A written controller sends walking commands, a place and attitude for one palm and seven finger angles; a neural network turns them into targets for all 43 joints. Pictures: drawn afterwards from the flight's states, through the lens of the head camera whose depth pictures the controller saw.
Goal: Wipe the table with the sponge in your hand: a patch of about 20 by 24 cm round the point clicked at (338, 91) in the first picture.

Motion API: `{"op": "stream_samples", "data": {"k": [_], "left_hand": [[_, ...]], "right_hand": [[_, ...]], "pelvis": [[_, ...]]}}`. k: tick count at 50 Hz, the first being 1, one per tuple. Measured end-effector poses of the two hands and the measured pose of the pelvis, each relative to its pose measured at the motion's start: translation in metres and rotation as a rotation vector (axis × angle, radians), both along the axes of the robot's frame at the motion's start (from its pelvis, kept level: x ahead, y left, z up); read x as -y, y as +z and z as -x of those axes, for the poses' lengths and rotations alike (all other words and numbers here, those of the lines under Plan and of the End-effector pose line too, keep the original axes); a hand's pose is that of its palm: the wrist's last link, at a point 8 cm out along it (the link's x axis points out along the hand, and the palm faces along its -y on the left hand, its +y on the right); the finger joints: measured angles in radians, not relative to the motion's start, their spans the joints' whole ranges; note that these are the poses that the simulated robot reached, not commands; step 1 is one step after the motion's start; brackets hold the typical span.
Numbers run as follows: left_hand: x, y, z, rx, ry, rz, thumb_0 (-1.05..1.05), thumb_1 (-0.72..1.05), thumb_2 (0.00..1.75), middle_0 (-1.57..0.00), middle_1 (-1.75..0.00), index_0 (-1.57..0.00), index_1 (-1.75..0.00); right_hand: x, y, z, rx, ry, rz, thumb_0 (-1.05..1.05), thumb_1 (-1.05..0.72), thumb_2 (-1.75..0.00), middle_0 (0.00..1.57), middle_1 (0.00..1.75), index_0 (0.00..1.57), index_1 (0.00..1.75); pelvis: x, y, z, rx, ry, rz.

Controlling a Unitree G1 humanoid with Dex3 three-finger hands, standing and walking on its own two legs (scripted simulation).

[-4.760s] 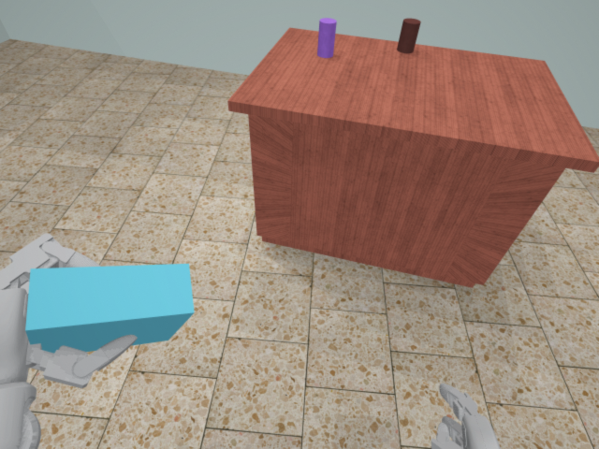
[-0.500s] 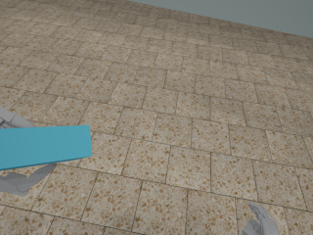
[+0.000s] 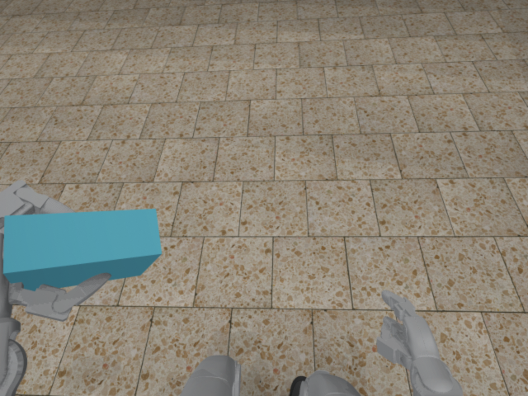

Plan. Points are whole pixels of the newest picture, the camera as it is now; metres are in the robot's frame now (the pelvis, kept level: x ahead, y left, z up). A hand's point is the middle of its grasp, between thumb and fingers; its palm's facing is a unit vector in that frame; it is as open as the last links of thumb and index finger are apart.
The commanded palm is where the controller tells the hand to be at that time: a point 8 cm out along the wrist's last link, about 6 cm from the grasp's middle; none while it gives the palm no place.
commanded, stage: turn to face it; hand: left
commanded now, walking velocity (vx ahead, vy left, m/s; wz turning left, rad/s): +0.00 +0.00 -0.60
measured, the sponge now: (109, 249) +0.25 +0.20 +0.14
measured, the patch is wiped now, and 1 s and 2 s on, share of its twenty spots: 0.00 0.00 0.00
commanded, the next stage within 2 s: none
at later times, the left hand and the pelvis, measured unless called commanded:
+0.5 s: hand (87, 246) +0.24 +0.20 +0.18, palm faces +0.16 -0.91 -0.39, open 9.7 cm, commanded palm +0.20 +0.26 +0.19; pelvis -0.03 +0.03 +0.02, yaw -15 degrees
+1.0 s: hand (219, 294) +0.20 +0.05 +0.18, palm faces -0.26 -0.82 -0.51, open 9.7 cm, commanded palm +0.16 +0.16 +0.19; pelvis -0.13 +0.02 +0.00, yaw -34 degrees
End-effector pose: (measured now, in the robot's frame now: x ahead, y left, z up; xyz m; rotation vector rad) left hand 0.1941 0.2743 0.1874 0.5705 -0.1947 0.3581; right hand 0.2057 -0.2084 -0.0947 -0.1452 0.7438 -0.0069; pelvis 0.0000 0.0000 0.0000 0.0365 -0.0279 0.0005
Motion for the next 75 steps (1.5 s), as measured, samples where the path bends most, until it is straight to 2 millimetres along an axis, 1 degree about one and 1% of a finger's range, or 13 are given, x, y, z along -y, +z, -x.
{"op": "stream_samples", "data": {"k": [6,12,18,24,31,36,42,50,53,57,66,70,75], "left_hand": [[0.042,0.02,-0.015,0.012,-0.207,-0.037,-0.01,-0.45,1.0,-0.78,-1.35,-0.78,-1.34],[0.04,0.054,-0.022,0.094,-0.249,-0.146,-0.01,-0.45,1.0,-0.78,-1.35,-0.78,-1.34],[0.018,0.032,-0.024,0.036,-0.173,-0.049,-0.01,-0.45,1.0,-0.78,-1.35,-0.78,-1.34],[0.026,0.006,-0.015,0.022,-0.253,0.097,-0.01,-0.45,1.0,-0.78,-1.35,-0.78,-1.34],[0.026,0.023,-0.011,0.142,-0.443,0.004,-0.01,-0.45,1.0,-0.78,-1.35,-0.78,-1.34],[0.023,0.034,-0.014,0.134,-0.447,-0.006,-0.01,-0.45,1.0,-0.78,-1.35,-0.78,-1.34],[0.065,0.014,-0.024,0.055,-0.518,0.06,-0.01,-0.45,1.0,-0.78,-1.35,-0.78,-1.35],[0.166,0.012,0.001,0.062,-0.797,-0.027,-0.01,-0.45,1.0,-0.78,-1.35,-0.78,-1.35],[0.181,0.026,0.013,0.055,-0.886,-0.09,-0.01,-0.45,1.0,-0.78,-1.35,-0.78,-1.35],[0.177,0.038,0.016,0.051,-0.891,-0.168,-0.01,-0.46,1.0,-0.78,-1.35,-0.78,-1.35],[0.163,0.003,0.005,0.046,-0.813,0.034,-0.01,-0.46,1.0,-0.77,-1.35,-0.77,-1.35],[0.179,-0.003,0.014,0.044,-0.867,0.096,-0.01,-0.46,1.0,-0.77,-1.35,-0.77,-1.35],[0.21,0.018,0.039,0.094,-0.987,0.096,-0.01,-0.46,1.0,-0.77,-1.35,-0.77,-1.35]], "right_hand": [[0.063,0.019,0.034,-0.035,-0.146,0.106,0.01,-0.91,-0.9,0.2,0.29,0.2,0.3],[0.089,0.022,0.078,-0.085,-0.276,0.124,0.01,-0.91,-0.9,0.19,0.29,0.2,0.3],[0.075,0.019,0.116,-0.116,-0.338,0.08,0.01,-0.91,-0.9,0.19,0.29,0.2,0.3],[0.044,0.024,0.141,-0.133,-0.317,0.087,0.01,-0.91,-0.9,0.19,0.29,0.2,0.3],[0.007,0.034,0.168,-0.071,-0.343,0.087,0.01,-0.91,-0.9,0.2,0.3,0.2,0.3],[-0.014,0.036,0.194,-0.042,-0.428,-0.006,0.01,-0.9,-0.9,0.2,0.3,0.2,0.3],[-0.013,0.027,0.245,-0.078,-0.51,-0.035,0.01,-0.9,-0.9,0.2,0.3,0.2,0.3],[0.04,0.003,0.335,-0.122,-0.66,-0.001,0.01,-0.9,-0.9,0.2,0.3,0.2,0.3],[0.056,0.008,0.368,-0.166,-0.758,0.027,0.01,-0.91,-0.9,0.2,0.3,0.2,0.3],[0.066,0.019,0.398,-0.194,-0.851,0.057,0.01,-0.91,-0.9,0.19,0.29,0.2,0.3],[0.048,0.03,0.414,-0.138,-0.919,0.114,0.01,-0.91,-0.9,0.19,0.29,0.2,0.3],[0.028,0.036,0.41,-0.063,-0.906,0.087,0.01,-0.91,-0.9,0.19,0.29,0.2,0.3],[0.007,0.033,0.419,0.007,-0.909,0.002,0.01,-0.91,-0.9,0.2,0.3,0.2,0.3]], "pelvis": [[0.008,0.009,-0.001,-0.025,-0.063,-0.017],[0.005,0.014,-0.001,-0.048,-0.134,-0.018],[-0.005,0.017,0.006,-0.049,-0.199,-0.018],[-0.023,0.017,0.024,-0.056,-0.255,-0.02],[-0.047,0.012,0.057,-0.035,-0.341,0.005],[-0.055,0.02,0.063,-0.037,-0.435,0.07],[-0.046,0.021,0.083,-0.056,-0.518,0.091],[-0.022,0.004,0.126,-0.061,-0.6,0.063],[-0.022,0.009,0.133,-0.063,-0.65,0.034],[-0.021,0.014,0.137,-0.064,-0.712,0.012],[-0.033,0.005,0.137,-0.03,-0.814,0.012],[-0.039,0.007,0.149,-0.012,-0.869,0.034],[-0.042,0.012,0.169,-0.024,-0.936,0.058]]}}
